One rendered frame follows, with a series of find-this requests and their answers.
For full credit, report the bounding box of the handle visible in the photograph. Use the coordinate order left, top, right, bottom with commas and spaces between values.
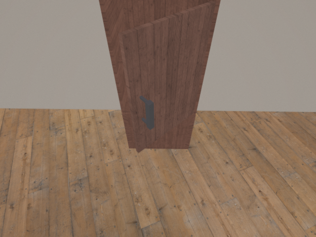
140, 96, 155, 130

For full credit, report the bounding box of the cupboard door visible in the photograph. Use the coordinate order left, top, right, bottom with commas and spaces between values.
118, 1, 216, 153

